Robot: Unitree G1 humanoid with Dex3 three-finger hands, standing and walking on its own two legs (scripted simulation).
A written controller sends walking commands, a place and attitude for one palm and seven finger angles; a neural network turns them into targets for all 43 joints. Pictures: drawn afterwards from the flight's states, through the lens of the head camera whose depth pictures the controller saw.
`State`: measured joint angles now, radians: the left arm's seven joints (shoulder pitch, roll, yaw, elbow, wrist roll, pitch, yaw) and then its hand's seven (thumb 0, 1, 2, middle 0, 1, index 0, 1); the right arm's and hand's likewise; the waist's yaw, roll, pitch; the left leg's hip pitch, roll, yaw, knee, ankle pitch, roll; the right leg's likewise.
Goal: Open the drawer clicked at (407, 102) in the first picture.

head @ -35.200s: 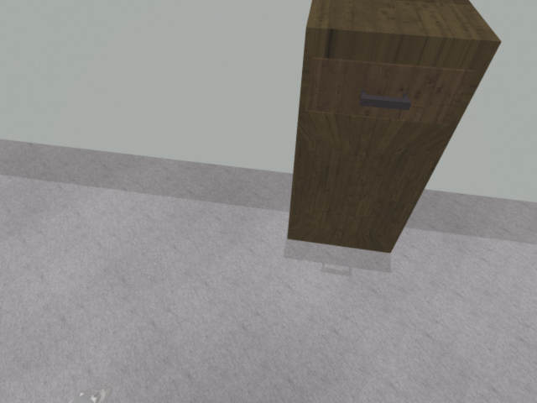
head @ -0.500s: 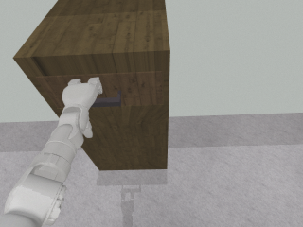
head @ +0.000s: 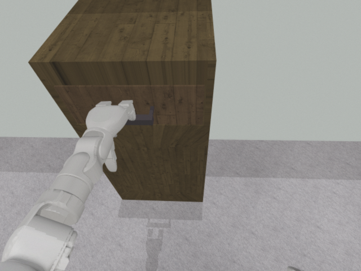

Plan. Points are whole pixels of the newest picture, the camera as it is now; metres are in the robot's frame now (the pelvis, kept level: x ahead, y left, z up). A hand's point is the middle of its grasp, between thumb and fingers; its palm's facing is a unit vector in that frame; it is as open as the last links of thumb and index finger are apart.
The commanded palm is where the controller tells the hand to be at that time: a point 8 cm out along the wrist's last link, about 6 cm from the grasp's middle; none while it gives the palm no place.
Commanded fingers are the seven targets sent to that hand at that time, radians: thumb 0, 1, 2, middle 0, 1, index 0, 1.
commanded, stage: re-aim the fingers above the handle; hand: left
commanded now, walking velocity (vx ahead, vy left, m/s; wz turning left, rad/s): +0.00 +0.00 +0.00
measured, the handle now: (131, 114) +0.53 +0.17 +0.00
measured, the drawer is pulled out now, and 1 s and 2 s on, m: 0.00 0.00 0.00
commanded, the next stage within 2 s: lower the fingers behind the handle in 0.76 s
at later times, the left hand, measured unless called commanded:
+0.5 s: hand (128, 141) +0.40 +0.15 +0.04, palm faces -0.18 -0.07 -0.98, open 13.8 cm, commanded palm +0.41 +0.18 +0.12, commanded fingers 0.00 -0.50 0.30 -0.30 -1.20 -0.30 -1.20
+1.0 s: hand (139, 144) +0.40 +0.12 +0.04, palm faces -0.16 -0.08 -0.98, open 13.8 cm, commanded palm +0.41 +0.18 +0.11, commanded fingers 0.00 -0.50 0.30 -0.30 -1.20 -0.30 -1.20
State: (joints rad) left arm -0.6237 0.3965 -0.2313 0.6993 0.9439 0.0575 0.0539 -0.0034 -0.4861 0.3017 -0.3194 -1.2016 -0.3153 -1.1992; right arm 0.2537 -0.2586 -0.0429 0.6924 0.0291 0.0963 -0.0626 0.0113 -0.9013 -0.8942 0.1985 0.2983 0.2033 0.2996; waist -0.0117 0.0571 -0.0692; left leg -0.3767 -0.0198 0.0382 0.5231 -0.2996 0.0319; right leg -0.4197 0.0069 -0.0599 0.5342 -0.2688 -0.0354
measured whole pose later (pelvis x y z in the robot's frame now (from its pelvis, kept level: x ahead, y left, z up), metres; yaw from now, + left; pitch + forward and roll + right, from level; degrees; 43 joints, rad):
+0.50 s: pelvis +0.00 +0.00 +0.00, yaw +0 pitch +8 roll +0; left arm -0.57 0.36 -0.27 0.60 0.94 -0.01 0.02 0.00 -0.49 0.30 -0.32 -1.20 -0.32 -1.20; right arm 0.24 -0.26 -0.04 0.69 0.02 0.11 -0.07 0.01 -0.90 -0.89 0.20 0.30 0.20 0.30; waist -0.01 0.05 -0.06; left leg -0.38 -0.02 0.03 0.54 -0.31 0.03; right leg -0.42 0.00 -0.07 0.56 -0.28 -0.03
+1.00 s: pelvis -0.01 +0.00 +0.00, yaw +0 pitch +9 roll +0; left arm -0.58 0.34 -0.26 0.62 0.97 -0.11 0.06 0.00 -0.49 0.30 -0.32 -1.20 -0.32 -1.20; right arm 0.24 -0.27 -0.05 0.70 0.02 0.08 -0.08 0.01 -0.90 -0.89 0.20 0.30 0.20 0.30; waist -0.02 0.05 -0.06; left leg -0.41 -0.02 0.04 0.57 -0.31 0.03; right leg -0.45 0.00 -0.06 0.58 -0.28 -0.04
